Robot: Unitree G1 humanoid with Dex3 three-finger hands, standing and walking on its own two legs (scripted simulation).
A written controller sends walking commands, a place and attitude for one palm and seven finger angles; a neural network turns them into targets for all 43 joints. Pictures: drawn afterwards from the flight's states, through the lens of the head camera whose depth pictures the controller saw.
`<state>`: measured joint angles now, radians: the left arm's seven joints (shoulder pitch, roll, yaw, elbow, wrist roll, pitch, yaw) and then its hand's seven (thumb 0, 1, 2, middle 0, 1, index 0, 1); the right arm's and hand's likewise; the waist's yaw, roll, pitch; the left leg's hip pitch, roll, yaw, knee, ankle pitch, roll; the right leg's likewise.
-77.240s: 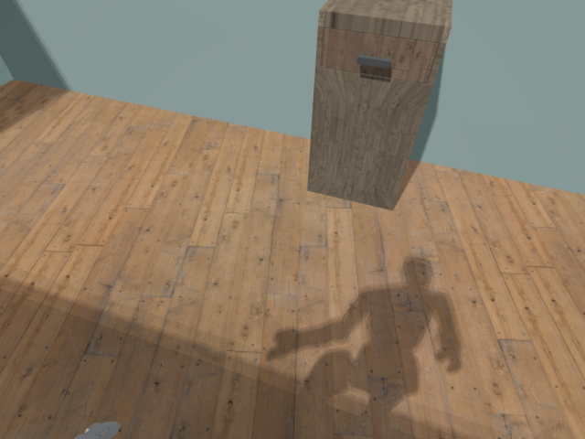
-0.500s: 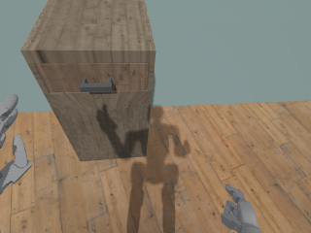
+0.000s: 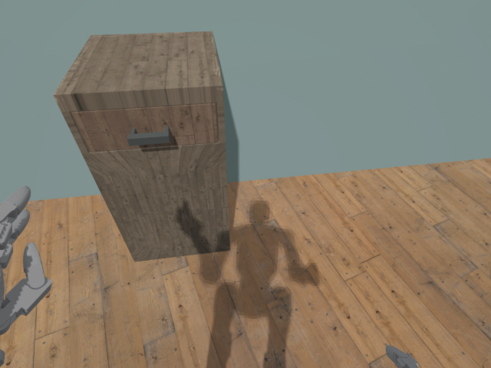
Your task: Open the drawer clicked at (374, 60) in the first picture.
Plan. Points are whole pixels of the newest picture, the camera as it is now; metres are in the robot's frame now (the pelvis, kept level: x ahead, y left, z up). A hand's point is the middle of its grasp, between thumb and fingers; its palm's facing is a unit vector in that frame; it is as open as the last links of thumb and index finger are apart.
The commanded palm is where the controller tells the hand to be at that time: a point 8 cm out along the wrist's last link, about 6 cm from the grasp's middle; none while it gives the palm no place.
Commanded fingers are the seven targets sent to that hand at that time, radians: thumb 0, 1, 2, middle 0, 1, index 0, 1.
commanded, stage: stop stepping back and stand still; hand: left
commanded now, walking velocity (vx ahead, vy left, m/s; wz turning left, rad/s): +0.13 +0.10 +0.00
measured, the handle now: (149, 134) +0.75 +0.32 -0.04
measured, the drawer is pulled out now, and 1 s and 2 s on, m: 0.00 0.00 0.00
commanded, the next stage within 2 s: let the arm hang, fingers relaxed in 0.54 s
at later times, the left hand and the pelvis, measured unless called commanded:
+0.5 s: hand (6, 325) +0.14 +0.27 +0.14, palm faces +0.43 -0.82 -0.39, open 7.4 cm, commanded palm +0.07 +0.30 +0.18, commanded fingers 0.00 0.90 0.90 -0.20 -0.30 -0.20 -0.30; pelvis -0.05 +0.02 -0.01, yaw +2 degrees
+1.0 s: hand out of the picture +0.02 +0.16 -0.18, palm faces +0.11 -0.98 -0.18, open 6.9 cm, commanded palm none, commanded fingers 0.00 0.90 0.90 -0.20 -0.30 -0.20 -0.30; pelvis -0.03 -0.02 -0.01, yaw +3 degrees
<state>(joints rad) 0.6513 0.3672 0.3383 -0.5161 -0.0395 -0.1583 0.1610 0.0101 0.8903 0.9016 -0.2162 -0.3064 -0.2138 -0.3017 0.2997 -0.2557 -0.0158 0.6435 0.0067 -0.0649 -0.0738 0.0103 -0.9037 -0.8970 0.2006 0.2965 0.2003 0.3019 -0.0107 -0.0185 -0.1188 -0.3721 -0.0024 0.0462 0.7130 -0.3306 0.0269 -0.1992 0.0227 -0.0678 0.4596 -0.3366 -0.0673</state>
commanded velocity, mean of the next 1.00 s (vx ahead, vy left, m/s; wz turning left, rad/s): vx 0.06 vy -0.03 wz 0.00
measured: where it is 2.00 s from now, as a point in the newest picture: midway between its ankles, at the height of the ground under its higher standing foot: outside the picture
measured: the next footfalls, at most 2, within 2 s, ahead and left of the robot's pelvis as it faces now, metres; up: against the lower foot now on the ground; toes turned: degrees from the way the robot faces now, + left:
left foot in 0.06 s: +0.01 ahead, +0.13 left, +0.00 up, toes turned +3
right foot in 0.66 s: +0.00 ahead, -0.10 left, +0.00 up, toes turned -4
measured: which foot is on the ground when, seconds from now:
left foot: up 0.00-0.04, down 0.06-1.00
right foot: down 0.00-0.40, up 0.42-0.64, down 0.66-1.00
